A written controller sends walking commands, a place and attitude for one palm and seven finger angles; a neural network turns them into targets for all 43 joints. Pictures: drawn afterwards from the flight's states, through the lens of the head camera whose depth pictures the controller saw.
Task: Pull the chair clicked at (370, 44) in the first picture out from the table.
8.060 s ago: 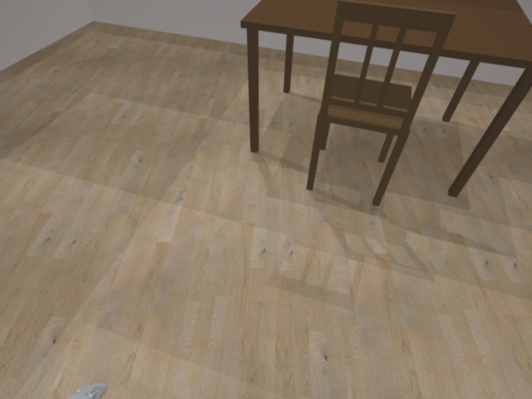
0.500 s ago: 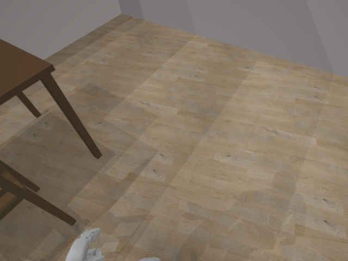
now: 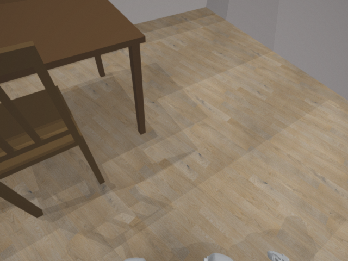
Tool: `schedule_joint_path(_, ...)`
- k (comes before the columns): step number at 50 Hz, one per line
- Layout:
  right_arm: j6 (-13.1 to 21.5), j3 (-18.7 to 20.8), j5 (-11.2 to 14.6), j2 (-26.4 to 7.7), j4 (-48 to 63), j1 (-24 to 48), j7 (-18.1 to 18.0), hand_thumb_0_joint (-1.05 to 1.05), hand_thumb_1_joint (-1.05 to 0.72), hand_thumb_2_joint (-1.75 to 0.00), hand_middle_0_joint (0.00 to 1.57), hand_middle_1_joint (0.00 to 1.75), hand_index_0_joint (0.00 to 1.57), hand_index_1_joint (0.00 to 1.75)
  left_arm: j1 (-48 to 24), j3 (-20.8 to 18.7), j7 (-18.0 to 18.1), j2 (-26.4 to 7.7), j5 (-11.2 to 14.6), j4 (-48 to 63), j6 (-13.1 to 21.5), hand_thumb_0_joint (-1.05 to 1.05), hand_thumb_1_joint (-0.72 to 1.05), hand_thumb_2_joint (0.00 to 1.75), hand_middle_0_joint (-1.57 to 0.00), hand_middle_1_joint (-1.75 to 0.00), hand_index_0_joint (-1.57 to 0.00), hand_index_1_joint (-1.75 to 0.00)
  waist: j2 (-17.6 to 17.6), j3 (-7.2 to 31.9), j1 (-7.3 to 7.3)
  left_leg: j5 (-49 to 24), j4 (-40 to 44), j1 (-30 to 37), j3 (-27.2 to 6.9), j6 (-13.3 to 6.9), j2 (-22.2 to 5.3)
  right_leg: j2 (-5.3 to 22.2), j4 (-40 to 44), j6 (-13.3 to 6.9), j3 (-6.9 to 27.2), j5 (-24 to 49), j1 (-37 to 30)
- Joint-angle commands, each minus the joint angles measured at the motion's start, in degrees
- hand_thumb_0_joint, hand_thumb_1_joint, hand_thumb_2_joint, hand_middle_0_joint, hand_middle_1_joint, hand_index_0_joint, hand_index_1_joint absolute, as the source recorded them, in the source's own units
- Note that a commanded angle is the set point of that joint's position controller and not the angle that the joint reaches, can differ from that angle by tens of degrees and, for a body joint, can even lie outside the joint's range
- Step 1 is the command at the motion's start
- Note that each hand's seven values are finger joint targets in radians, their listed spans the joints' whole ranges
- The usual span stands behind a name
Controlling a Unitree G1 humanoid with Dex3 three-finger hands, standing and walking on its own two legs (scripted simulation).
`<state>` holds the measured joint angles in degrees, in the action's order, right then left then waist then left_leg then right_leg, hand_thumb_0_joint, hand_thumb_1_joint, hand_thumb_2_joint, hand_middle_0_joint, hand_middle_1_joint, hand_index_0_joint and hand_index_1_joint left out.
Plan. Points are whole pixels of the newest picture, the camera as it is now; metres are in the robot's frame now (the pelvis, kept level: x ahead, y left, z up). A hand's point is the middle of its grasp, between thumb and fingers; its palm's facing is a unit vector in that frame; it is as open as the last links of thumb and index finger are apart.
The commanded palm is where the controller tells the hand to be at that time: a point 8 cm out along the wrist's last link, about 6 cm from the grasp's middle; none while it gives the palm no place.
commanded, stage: turn to face it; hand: left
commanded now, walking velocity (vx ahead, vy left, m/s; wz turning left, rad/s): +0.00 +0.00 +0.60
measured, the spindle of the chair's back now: out of the picture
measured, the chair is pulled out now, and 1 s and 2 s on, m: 0.00 0.00 0.00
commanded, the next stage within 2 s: take the last steps up to it in 1.00 s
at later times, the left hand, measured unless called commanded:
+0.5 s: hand out of the picture +0.05 +0.17 -0.12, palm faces +0.29 -0.91 -0.30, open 7.4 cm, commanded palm none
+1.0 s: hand out of the picture -0.14 +0.18 -0.16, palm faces +0.56 -0.78 -0.26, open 7.4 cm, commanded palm none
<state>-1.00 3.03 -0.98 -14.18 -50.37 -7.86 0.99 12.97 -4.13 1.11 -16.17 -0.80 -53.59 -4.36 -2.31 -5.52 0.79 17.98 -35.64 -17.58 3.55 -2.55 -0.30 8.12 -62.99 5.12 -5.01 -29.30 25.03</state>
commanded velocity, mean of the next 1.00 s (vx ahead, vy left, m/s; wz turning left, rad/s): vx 0.00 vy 0.00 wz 0.47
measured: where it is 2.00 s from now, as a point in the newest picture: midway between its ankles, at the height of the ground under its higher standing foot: outside the picture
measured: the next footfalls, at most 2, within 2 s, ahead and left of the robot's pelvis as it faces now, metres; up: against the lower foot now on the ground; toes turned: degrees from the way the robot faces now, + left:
right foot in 0.38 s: +0.07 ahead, -0.14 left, +0.00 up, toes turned +12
left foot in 0.82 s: -0.06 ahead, +0.09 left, +0.00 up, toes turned +33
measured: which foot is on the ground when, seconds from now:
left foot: down 0.00-0.38, up 0.40-0.80, down 0.82-1.00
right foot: up 0.00-0.36, down 0.38-0.80, up 0.82-1.00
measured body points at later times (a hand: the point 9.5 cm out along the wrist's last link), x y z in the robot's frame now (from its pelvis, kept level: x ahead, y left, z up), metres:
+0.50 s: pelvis -0.01 -0.05 +0.01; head +0.02 -0.08 +0.46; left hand +0.04 +0.22 -0.10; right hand +0.12 -0.29 -0.15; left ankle -0.04 +0.08 -0.65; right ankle +0.03 -0.15 -0.73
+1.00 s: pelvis -0.05 -0.02 +0.01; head -0.04 +0.01 +0.46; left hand -0.17 +0.22 -0.14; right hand +0.18 -0.17 -0.12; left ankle -0.10 +0.07 -0.73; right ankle +0.02 -0.15 -0.66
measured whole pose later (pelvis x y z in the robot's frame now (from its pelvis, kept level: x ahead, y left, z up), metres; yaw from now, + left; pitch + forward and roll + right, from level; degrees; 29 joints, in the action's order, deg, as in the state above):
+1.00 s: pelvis -0.05 -0.02 +0.01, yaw +31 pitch -2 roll -1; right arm -1.2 1.2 -1.0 -12.0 -52.6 -8.0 0.0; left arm 14.4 -3.4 0.9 -15.5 -0.7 -56.0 -3.8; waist -1.7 -4.4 1.9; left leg 14.6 -28.3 -12.1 1.8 -1.6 -0.1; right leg 6.1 -60.8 4.4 -3.0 -24.7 25.5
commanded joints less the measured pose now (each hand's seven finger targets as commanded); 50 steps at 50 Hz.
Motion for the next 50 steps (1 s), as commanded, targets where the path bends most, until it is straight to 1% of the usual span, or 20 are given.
schedule_joint_path(1, 0.6, 2.5, 0.0, -10.4, 2.9, -1.9, -1.2, 0.00, -0.90, -0.90, 0.20, 0.30, 0.20, 0.30, -1.7, -1.2, -0.6, -4.2, -0.2, 5.9, 2.4, 0.00, 0.90, 0.90, -0.20, -0.30, -0.20, -0.30, 10.5, 7.7, -1.51, -26.8, 16.4, 9.1, -14.4, -5.2, -12.2, -0.6, -4.4, 0.5, 4.2, 7.5, 6.4)
schedule_joint_path(10, -0.1, 3.5, -0.3, -11.2, 2.2, -5.3, -1.1, 0.00, -0.90, -0.90, 0.20, 0.30, 0.20, 0.30, -6.3, -0.6, 0.0, -3.4, 0.2, 8.8, 2.7, 0.00, 0.90, 0.90, -0.20, -0.30, -0.20, -0.30, 10.2, 8.0, -3.46, -23.7, 15.6, 11.1, -23.2, -7.8, -12.1, -3.9, 9.9, 0.8, 5.2, 4.2, 4.1)
schedule_joint_path(14, -0.7, 3.9, -0.5, -11.3, 2.9, -3.3, -1.0, 0.00, -0.90, -0.90, 0.20, 0.30, 0.20, 0.30, -3.8, -0.3, 0.3, -2.7, 0.6, 9.1, 3.1, 0.00, 0.90, 0.90, -0.20, -0.30, -0.20, -0.30, 12.0, 8.5, -2.09, -25.0, 13.5, 5.9, -26.1, -7.3, -10.8, -6.4, 20.1, -0.3, 4.6, 4.5, -4.6)
schedule_joint_path(17, -0.9, 3.9, 0.1, -10.0, 3.4, -1.8, -0.7, 0.00, -0.90, -0.90, 0.20, 0.30, 0.20, 0.30, 0.8, -0.7, 0.7, -4.0, 0.7, 8.3, 4.0, 0.00, 0.90, 0.90, -0.20, -0.30, -0.20, -0.30, 9.3, 9.4, 0.44, -21.5, 8.5, -1.7, -26.2, -4.0, -7.2, -6.7, 36.7, -1.2, 4.4, 14.6, -17.3)
schedule_joint_path(18, -0.8, 3.5, 0.5, -7.2, 3.8, -2.7, -0.5, 0.00, -0.90, -0.90, 0.20, 0.30, 0.20, 0.30, 3.0, -1.3, 1.0, -7.0, 0.1, 8.2, 4.7, 0.00, 0.90, 0.90, -0.20, -0.30, -0.20, -0.30, 1.4, 11.0, 1.39, -11.6, 0.9, -8.9, -22.1, -0.5, -3.0, 1.1, 45.3, -3.1, 11.7, 14.8, -25.5)
schedule_joint_path(19, -0.7, 2.9, 0.7, -3.5, 5.2, -3.2, -0.3, 0.00, -0.90, -0.90, 0.20, 0.30, 0.20, 0.30, 3.1, -2.2, 1.3, -12.1, -0.8, 8.6, 5.0, 0.00, 0.90, 0.90, -0.20, -0.30, -0.20, -0.30, -14.3, 9.9, 1.54, 12.2, -13.1, -18.9, -8.9, 4.8, 6.3, 17.5, 49.1, -10.3, 27.6, 18.1, -27.6)
schedule_joint_path(20, -1.1, 3.7, -0.3, -6.8, 5.2, -2.3, -0.4, 0.00, -0.90, -0.90, 0.20, 0.30, 0.20, 0.30, 1.8, -1.8, 1.3, -11.7, -0.2, 9.4, 4.5, 0.00, 0.90, 0.90, -0.20, -0.30, -0.20, -0.30, -10.5, 8.9, 1.40, 15.3, -23.9, -16.9, -10.3, 4.4, 3.4, 20.6, 48.9, -14.0, 25.7, 18.1, -18.9)
schedule_joint_path(21, -1.8, 3.9, -0.4, -6.4, 4.2, -2.0, -0.1, 0.00, -0.90, -0.90, 0.20, 0.30, 0.20, 0.30, -1.3, -1.7, 1.3, -9.9, -0.1, 9.7, 4.4, 0.00, 0.90, 0.90, -0.20, -0.30, -0.20, -0.30, -9.6, 6.5, -0.09, 12.7, -30.1, -15.9, -10.5, 4.4, 2.2, 17.2, 49.5, -13.7, 23.6, 15.0, -13.9)
schedule_joint_path(23, -2.5, 3.8, -0.5, -6.1, 1.8, -4.1, 0.7, 0.00, -0.90, -0.90, 0.20, 0.30, 0.20, 0.30, -6.9, -0.6, 1.1, -6.0, -0.1, 10.6, 4.4, 0.00, 0.90, 0.90, -0.20, -0.30, -0.20, -0.30, -6.8, 2.1, -2.87, 5.1, -36.0, -15.3, -8.0, 5.3, -0.2, 11.4, 47.9, -11.4, 12.6, 16.7, -10.0)
schedule_joint_path(25, -2.7, 3.4, -0.4, -5.3, 1.1, -5.1, 1.1, 0.00, -0.90, -0.90, 0.20, 0.30, 0.20, 0.30, -5.8, -0.3, 1.1, -5.1, -0.3, 10.2, 4.8, 0.00, 0.90, 0.90, -0.20, -0.30, -0.20, -0.30, -8.3, 2.6, -2.70, 2.6, -36.1, -14.7, -5.8, 6.2, -0.7, 9.8, 46.6, -10.7, 7.1, 20.8, -11.1)
schedule_joint_path(29, -2.9, 2.6, -0.2, -4.0, 1.6, -0.7, 1.1, 0.00, -0.90, -0.90, 0.20, 0.30, 0.20, 0.30, -0.3, -0.7, 1.1, -6.9, -0.7, 7.7, 4.6, 0.00, 0.90, 0.90, -0.20, -0.30, -0.20, -0.30, -7.4, 2.9, 0.09, 5.6, -26.0, -12.9, -2.8, 7.0, -1.1, 11.0, 45.4, -11.5, 4.4, 25.4, -15.2)
schedule_joint_path(33, -2.1, 1.6, 0.2, -3.3, 2.2, 2.4, 0.9, 0.00, -0.90, -0.90, 0.20, 0.30, 0.20, 0.30, 3.1, -1.3, 0.8, -8.6, -1.0, 5.7, 4.3, 0.00, 0.90, 0.90, -0.20, -0.30, -0.20, -0.30, -10.8, 4.9, 2.00, 8.7, -14.7, -8.7, 0.0, 6.5, -0.9, 12.5, 42.1, -12.5, 3.0, 35.3, -18.4)
schedule_joint_path(36, -1.4, 1.1, 0.5, -3.0, 1.8, 1.0, 0.5, 0.00, -0.90, -0.90, 0.20, 0.30, 0.20, 0.30, 3.7, -1.7, 0.7, -9.6, -1.0, 4.6, 4.0, 0.00, 0.90, 0.90, -0.20, -0.30, -0.20, -0.30, -11.5, 7.6, 1.78, 8.3, -6.3, -3.5, 1.9, 5.6, 0.1, 12.8, 38.4, -12.0, 1.8, 40.9, -19.7)
schedule_joint_path(38, -0.7, 1.1, 0.4, -3.7, 0.9, -2.7, 0.2, 0.00, -0.90, -0.90, 0.20, 0.30, 0.20, 0.30, 2.9, -1.7, 0.6, -9.0, -0.6, 4.0, 3.7, 0.00, 0.90, 0.90, -0.20, -0.30, -0.20, -0.30, -9.2, 9.3, -0.55, -0.2, 6.2, 4.0, 2.1, 4.7, 0.5, 11.2, 32.7, -8.7, -1.2, 39.9, -18.1)
schedule_joint_path(39, -0.1, 1.6, 0.2, -6.4, 0.1, -5.4, 0.2, 0.00, -0.90, -0.90, 0.20, 0.30, 0.20, 0.30, 2.7, -1.6, 0.5, -7.9, 0.1, 4.2, 3.4, 0.00, 0.90, 0.90, -0.20, -0.30, -0.20, -0.30, -4.0, 11.2, -2.30, -8.9, 13.7, 12.6, -0.3, 3.6, -2.5, 9.6, 25.9, -5.8, -3.4, 34.5, -12.5)
schedule_joint_path(40, 0.4, 3.0, -0.2, -12.8, 0.4, -6.9, -0.1, 0.00, -0.90, -0.90, 0.20, 0.30, 0.20, 0.30, 3.7, -1.0, 0.1, -4.0, 0.5, 6.0, 3.1, 0.00, 0.90, 0.90, -0.20, -0.30, -0.20, -0.30, 14.0, 12.5, -3.11, -26.5, 15.5, 21.8, -18.9, -2.3, -17.0, 2.2, 14.4, -1.3, -5.8, 10.2, 3.0)
schedule_joint_path(41, -0.1, 3.5, 0.0, -15.7, -0.4, -9.9, -0.5, 0.00, -0.90, -0.90, 0.20, 0.30, 0.20, 0.30, -0.2, 0.3, 0.1, -2.2, -0.1, 7.7, 2.9, 0.00, 0.90, 0.90, -0.20, -0.30, -0.20, -0.30, 18.3, 11.0, -4.91, -40.0, 15.7, 18.8, -23.6, -8.8, -24.4, -0.4, 6.5, -0.6, -2.0, -9.2, 7.2)
schedule_joint_path(43, 0.0, 2.9, -0.4, -13.1, -0.9, -8.2, -1.6, 0.00, -0.90, -0.90, 0.20, 0.30, 0.20, 0.30, -4.0, 0.0, 0.5, -2.7, -0.1, 6.3, 2.2, 0.00, 0.90, 0.90, -0.20, -0.30, -0.20, -0.30, 15.7, 7.9, -4.74, -31.8, 16.0, 12.6, -21.2, -9.5, -20.4, -0.8, -1.1, -1.3, 3.5, -4.8, 8.0)
schedule_joint_path(46, 0.4, 1.2, -0.1, -9.0, 0.6, -1.2, -1.9, 0.00, -0.90, -0.90, 0.20, 0.30, 0.20, 0.30, 0.2, 0.0, -0.4, -2.8, 0.0, 2.7, 2.2, 0.00, 0.90, 0.90, -0.20, -0.30, -0.20, -0.30, 12.0, 5.3, -0.94, -29.9, 16.8, 9.3, -12.5, -6.2, -13.6, -1.3, -1.3, -0.9, 3.2, 4.9, 4.7)
schedule_joint_path(50, 0.3, 1.2, 0.0, -8.5, -0.1, -2.6, -1.9, 0.00, -0.90, -0.90, 0.20, 0.30, 0.20, 0.30, 0.7, 0.3, -0.2, -2.2, 0.1, 2.1, 2.0, 0.00, 0.90, 0.90, -0.20, -0.30, -0.20, -0.30, 10.6, 5.8, -1.55, -25.4, 18.0, 9.8, -13.2, -7.0, -13.4, -2.5, 5.0, -0.5, 2.7, 5.0, 2.3)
